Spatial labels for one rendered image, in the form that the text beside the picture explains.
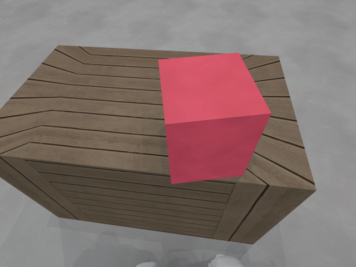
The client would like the carton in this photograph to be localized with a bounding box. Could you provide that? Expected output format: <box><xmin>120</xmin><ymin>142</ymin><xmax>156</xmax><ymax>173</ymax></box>
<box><xmin>158</xmin><ymin>53</ymin><xmax>271</xmax><ymax>184</ymax></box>

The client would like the pedestal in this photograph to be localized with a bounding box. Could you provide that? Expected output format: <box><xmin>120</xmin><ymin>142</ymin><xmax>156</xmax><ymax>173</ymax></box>
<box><xmin>0</xmin><ymin>45</ymin><xmax>316</xmax><ymax>245</ymax></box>

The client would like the robot right thigh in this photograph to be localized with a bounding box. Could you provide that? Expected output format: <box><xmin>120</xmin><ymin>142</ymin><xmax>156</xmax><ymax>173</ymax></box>
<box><xmin>208</xmin><ymin>255</ymin><xmax>245</xmax><ymax>267</ymax></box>

